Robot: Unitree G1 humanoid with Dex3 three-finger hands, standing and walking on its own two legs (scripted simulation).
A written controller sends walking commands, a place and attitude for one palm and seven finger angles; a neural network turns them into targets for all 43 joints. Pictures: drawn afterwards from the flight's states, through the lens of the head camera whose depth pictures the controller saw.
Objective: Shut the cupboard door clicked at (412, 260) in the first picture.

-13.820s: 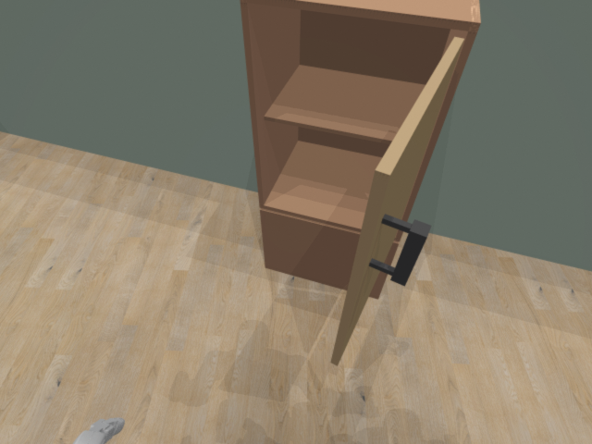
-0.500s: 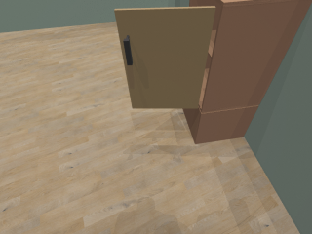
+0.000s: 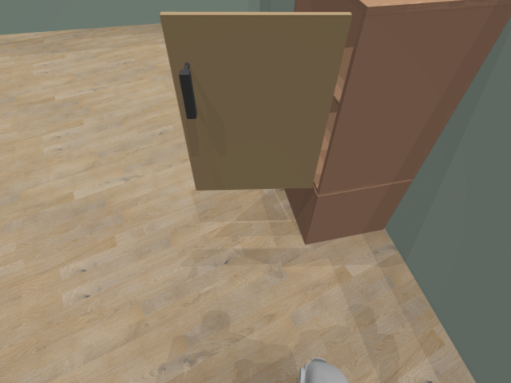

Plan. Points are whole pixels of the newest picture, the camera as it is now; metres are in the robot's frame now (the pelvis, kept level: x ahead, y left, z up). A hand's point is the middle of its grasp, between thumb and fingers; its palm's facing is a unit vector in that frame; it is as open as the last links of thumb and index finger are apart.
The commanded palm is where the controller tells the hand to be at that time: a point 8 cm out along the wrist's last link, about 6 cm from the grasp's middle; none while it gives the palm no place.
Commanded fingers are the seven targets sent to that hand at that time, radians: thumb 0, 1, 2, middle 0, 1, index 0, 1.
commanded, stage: take the last steps up to it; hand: left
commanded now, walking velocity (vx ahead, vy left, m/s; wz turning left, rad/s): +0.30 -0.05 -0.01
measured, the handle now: (189, 90) +0.76 +0.19 +0.04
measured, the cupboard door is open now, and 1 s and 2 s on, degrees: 80 80 80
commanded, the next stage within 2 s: come to a stop and stand still in 0.58 s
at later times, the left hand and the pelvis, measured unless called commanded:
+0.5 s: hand out of the picture +0.15 +0.13 -0.18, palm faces +0.11 -0.98 -0.17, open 7.3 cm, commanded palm none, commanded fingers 0.00 0.90 0.90 -0.20 -0.30 -0.20 -0.30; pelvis +0.18 -0.05 +0.00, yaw +2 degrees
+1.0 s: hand (197, 299) +0.31 +0.13 -0.18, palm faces +0.03 -0.97 -0.24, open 7.3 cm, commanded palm none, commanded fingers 0.00 0.90 0.90 -0.20 -0.30 -0.20 -0.30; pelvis +0.27 -0.05 -0.01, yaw +1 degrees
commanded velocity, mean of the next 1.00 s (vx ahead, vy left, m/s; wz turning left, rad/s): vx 0.08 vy -0.01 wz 0.03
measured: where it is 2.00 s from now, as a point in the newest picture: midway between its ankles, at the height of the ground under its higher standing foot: outside the picture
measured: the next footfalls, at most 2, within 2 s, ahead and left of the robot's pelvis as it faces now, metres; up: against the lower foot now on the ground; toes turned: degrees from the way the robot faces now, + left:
right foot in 0.12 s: +0.19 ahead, -0.15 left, +0.00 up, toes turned -9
left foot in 0.58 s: +0.31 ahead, +0.08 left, +0.00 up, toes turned +10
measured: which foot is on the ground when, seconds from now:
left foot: down 0.00-0.12, up 0.14-0.56, down 0.58-0.98, up 1.00-1.00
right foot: up 0.00-0.10, down 0.12-0.58, up 0.60-0.90, down 0.92-1.00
